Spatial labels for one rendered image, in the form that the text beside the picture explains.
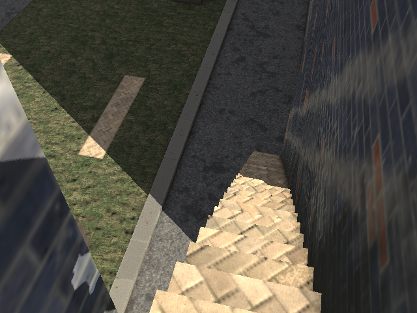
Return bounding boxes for stairs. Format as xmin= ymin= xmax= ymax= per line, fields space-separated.
xmin=149 ymin=151 xmax=322 ymax=313

